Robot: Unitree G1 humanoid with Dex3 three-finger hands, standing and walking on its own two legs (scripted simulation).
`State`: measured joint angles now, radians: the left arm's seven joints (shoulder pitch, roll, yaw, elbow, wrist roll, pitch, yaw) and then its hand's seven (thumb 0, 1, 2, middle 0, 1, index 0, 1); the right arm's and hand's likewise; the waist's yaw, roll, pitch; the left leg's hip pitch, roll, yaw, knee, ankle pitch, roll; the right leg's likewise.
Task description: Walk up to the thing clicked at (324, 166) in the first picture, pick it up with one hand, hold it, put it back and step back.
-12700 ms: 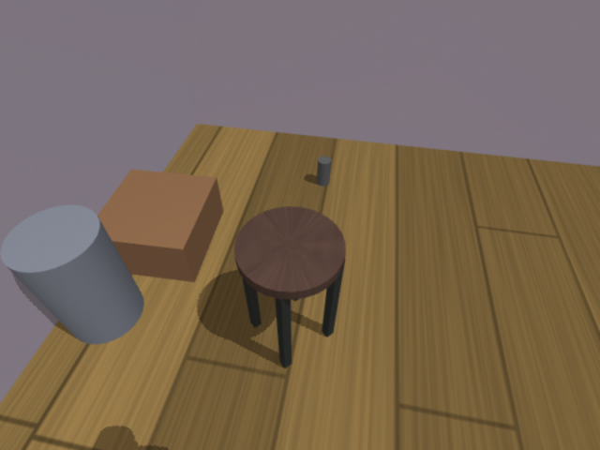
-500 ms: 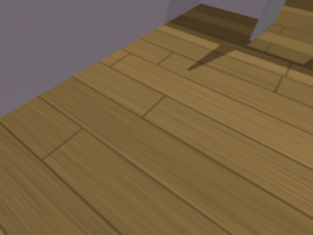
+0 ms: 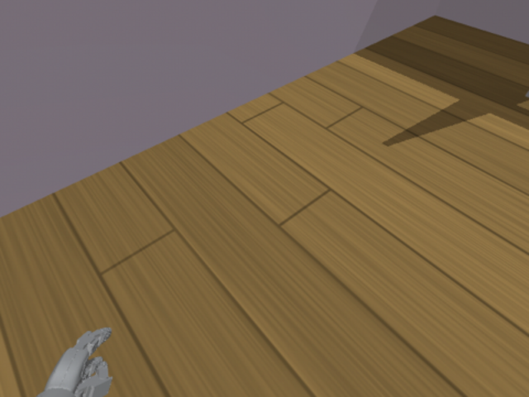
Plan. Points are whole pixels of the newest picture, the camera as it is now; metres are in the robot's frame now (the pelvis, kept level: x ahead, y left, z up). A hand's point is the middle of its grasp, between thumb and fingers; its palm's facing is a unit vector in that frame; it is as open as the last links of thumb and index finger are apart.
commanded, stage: walk up
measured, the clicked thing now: out of the picture +0.42 +1.40 -0.69
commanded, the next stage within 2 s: none
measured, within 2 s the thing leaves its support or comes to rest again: neither
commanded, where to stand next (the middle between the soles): +0.22 -0.01 m, yaw +74 degrees
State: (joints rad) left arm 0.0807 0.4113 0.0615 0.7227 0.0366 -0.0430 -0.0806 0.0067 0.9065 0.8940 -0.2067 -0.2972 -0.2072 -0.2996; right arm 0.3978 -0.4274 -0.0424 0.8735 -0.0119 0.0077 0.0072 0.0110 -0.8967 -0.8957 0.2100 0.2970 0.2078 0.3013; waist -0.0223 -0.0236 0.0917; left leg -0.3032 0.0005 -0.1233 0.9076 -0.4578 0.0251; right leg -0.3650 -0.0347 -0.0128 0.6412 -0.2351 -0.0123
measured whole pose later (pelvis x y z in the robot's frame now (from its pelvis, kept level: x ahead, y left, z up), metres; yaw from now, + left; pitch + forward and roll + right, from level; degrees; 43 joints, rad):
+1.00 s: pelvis +0.20 -0.11 -0.02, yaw +49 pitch -1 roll +2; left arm 0.25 0.52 0.08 0.74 0.04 -0.03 0.02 0.01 0.90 0.89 -0.21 -0.30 -0.21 -0.30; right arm 0.24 -0.48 -0.13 0.73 -0.03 0.09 0.09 0.01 -0.90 -0.90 0.20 0.30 0.20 0.30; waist 0.02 0.01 0.14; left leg -0.44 0.05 -0.03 0.91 -0.48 -0.02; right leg -0.42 -0.29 -0.20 0.79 -0.32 0.03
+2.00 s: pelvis +0.19 -0.06 +0.00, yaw +75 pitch -2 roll -1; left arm 0.13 0.39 0.01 0.97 0.00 0.00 -0.01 0.01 0.91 0.89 -0.21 -0.30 -0.21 -0.30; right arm 0.12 -0.37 -0.01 0.96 0.01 -0.01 0.00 0.01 -0.90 -0.90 0.21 0.30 0.21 0.30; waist 0.03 0.01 0.10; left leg -0.34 -0.05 -0.08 0.71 -0.33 0.02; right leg -0.29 -0.10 -0.07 0.67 -0.34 0.05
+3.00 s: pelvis +0.22 -0.07 +0.02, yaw +74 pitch -3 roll +0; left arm 0.09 0.35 0.01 1.16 0.01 0.00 -0.01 0.01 0.91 0.89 -0.21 -0.30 -0.21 -0.30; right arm 0.10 -0.32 0.00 1.16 -0.01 0.01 0.01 0.01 -0.90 -0.90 0.21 0.30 0.20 0.30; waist 0.01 0.00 0.05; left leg -0.15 0.01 -0.09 0.36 -0.16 -0.04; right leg -0.12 -0.04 -0.08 0.35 -0.18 0.01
